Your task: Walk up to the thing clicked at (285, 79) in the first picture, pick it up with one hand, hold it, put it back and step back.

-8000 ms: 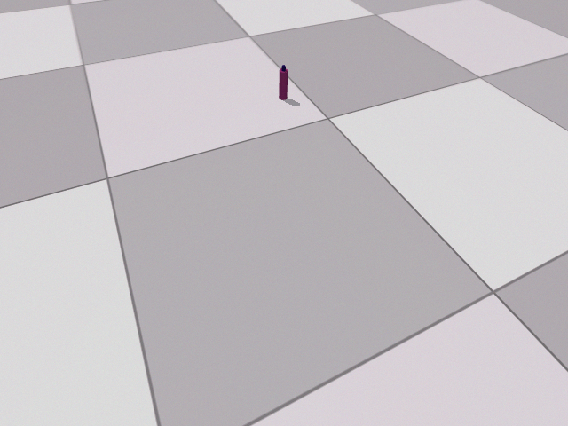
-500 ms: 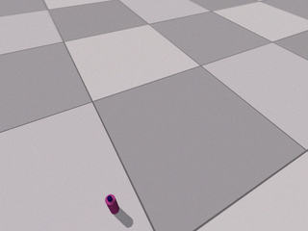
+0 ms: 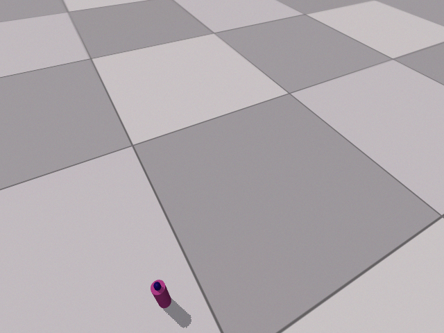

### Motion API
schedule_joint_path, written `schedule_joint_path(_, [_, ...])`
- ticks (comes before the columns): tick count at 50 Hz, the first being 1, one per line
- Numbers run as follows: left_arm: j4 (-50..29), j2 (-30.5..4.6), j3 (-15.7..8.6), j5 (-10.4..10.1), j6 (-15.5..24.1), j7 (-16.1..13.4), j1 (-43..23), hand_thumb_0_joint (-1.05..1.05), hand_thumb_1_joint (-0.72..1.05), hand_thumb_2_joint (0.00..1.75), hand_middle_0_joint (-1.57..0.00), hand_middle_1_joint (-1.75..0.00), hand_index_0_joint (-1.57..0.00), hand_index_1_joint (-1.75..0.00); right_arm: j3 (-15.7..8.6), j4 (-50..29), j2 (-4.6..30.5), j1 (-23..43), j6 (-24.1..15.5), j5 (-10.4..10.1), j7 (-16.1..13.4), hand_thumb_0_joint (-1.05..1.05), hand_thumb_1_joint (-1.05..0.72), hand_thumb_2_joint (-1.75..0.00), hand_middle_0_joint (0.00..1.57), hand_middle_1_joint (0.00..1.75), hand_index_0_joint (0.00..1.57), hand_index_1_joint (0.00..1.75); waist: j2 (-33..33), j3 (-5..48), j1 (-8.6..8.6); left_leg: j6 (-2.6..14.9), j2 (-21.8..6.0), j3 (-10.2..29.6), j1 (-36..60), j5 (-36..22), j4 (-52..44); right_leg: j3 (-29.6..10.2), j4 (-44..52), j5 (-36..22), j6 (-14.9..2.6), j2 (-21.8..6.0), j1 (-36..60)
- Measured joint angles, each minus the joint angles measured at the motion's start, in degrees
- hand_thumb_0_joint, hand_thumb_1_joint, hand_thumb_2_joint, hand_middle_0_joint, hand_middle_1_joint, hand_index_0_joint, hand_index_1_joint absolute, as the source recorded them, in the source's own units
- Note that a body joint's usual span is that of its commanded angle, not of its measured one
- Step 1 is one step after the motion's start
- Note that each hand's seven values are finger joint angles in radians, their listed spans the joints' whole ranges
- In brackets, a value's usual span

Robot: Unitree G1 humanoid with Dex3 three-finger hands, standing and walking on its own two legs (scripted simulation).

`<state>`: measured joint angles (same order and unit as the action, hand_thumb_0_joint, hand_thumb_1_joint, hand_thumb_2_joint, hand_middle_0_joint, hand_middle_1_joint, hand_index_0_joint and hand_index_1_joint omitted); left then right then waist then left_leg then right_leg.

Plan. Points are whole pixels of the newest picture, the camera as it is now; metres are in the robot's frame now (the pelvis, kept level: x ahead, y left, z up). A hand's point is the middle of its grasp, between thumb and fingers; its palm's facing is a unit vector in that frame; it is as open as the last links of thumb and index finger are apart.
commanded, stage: stand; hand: left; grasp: from the side
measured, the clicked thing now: (160, 293) +0.36 +0.25 -0.67
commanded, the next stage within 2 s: go down in 0.78 s
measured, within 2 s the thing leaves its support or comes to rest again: neither
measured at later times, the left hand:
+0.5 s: hand out of the picture +0.08 +0.26 -0.16, palm faces -0.02 -0.94 -0.35, open 7.4 cm
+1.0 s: hand out of the picture +0.12 +0.25 -0.16, palm faces +0.05 -0.94 -0.33, open 8.2 cm
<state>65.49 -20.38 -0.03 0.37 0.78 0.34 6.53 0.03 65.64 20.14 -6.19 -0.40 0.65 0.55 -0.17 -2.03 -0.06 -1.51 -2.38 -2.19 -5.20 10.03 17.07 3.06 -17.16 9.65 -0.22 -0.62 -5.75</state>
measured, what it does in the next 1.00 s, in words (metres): stands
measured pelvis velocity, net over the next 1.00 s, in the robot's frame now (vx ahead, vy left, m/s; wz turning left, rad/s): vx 0.01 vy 0.00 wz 0.02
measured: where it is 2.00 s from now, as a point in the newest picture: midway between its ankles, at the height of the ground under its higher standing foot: outside the picture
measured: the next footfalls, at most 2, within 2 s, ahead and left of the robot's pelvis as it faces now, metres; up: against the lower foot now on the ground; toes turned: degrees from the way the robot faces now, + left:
none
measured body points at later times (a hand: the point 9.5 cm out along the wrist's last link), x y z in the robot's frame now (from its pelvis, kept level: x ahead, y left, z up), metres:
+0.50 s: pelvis +0.01 +0.00 +0.00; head +0.02 +0.00 +0.45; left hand +0.08 +0.31 -0.13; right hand +0.09 -0.30 -0.13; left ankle -0.01 +0.13 -0.75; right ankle +0.00 -0.11 -0.75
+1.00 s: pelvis +0.01 +0.00 -0.01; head +0.05 +0.00 +0.44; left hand +0.12 +0.30 -0.13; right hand +0.10 -0.29 -0.13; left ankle -0.01 +0.13 -0.75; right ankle +0.00 -0.11 -0.75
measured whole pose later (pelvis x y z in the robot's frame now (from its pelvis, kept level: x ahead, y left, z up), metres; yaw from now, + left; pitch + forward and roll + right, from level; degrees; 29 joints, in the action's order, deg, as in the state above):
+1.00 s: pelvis +0.01 +0.00 -0.01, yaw +1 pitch +2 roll +0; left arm 62.3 -18.7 -4.2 0.2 1.8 0.0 1.4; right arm -0.5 53.7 18.6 -9.9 -1.9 -2.2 -1.5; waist -0.1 -2.5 0.1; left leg -1.2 -2.1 -1.2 -12.6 13.0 23.4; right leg 3.8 -23.4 12.9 -0.2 -1.2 -12.7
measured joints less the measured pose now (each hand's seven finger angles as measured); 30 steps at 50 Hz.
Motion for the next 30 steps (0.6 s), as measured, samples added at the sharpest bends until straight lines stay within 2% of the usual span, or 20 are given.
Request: schedule_joint_path(30, [-0.2, 0.1, 0.1, 0.0, 0.0, -0.1, -0.4, 0.01, 0.9, 0.9, -0.2, -0.3, -0.21, -0.3, 0.0, -0.3, -0.1, 0.5, -0.1, 0.0, -0.2, 0.01, -0.9, -0.9, 0.2, 0.3, 0.21, 0.3, 0.1, -0.1, -0.15, 0.06, 0.2, -0.2, 0.8, 0.7, -0.5, -0.2, 0.0, 0.9, 0.16, -0.2, 0.5])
